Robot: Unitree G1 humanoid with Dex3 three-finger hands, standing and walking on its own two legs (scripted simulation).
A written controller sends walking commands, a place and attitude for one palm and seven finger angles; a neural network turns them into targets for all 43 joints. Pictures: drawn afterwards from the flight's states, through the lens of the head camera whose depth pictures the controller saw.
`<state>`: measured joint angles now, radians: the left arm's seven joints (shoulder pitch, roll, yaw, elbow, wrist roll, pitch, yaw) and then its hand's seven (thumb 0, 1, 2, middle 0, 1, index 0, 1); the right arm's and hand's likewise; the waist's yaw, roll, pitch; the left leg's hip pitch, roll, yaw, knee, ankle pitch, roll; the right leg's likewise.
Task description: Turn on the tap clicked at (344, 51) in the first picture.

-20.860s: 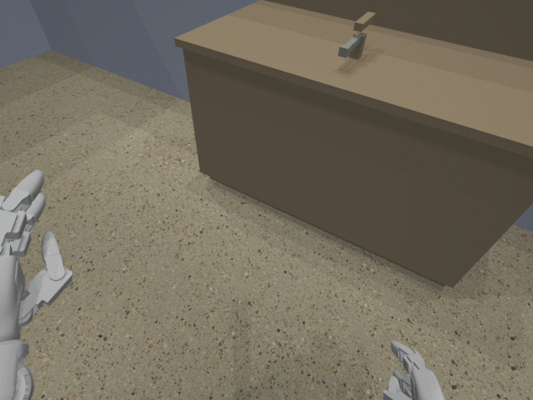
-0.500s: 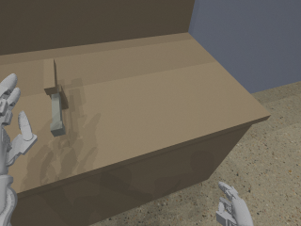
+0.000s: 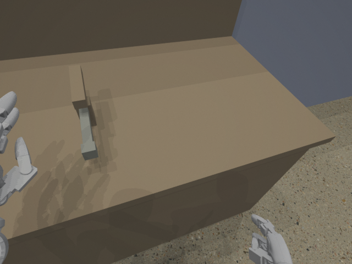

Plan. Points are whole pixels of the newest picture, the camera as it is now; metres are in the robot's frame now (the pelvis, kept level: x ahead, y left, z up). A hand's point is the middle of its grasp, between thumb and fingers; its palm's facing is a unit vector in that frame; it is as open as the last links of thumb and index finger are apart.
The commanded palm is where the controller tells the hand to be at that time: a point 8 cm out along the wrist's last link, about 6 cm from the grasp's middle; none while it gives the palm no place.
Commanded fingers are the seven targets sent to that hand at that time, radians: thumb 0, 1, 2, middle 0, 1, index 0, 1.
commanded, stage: come to a stop and stand still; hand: left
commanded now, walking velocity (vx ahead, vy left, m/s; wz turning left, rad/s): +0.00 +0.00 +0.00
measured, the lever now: (89, 150) +0.31 +0.23 +0.08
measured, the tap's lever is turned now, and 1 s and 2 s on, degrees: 0 0 0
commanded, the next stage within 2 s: look again from close up in 0.24 s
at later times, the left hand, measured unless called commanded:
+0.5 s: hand (46, 168) +0.22 +0.24 +0.16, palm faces +0.37 -0.84 -0.39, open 7.4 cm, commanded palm +0.17 +0.27 +0.18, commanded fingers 0.00 0.90 0.90 -0.20 -0.30 -0.20 -0.30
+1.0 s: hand (65, 167) +0.22 +0.21 +0.17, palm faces +0.37 -0.86 -0.36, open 7.4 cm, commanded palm +0.16 +0.25 +0.18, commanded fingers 0.00 0.90 0.90 -0.20 -0.30 -0.20 -0.30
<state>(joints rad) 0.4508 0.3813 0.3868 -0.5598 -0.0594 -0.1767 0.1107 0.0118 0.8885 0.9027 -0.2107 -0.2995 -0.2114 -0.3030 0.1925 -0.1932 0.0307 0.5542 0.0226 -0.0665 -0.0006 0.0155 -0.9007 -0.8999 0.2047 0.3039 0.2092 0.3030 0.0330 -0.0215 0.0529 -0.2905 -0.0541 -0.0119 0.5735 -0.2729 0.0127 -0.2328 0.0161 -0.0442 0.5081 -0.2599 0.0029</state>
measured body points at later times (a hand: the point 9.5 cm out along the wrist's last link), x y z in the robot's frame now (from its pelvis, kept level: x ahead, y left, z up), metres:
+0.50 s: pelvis +0.01 -0.01 +0.01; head +0.02 +0.00 +0.46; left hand +0.19 +0.29 +0.18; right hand +0.17 -0.23 -0.07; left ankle +0.02 +0.06 -0.73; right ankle +0.00 -0.11 -0.73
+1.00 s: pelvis +0.01 -0.04 +0.01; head +0.02 -0.02 +0.46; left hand +0.20 +0.26 +0.19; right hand +0.18 -0.25 -0.06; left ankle +0.02 +0.06 -0.73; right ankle +0.00 -0.11 -0.73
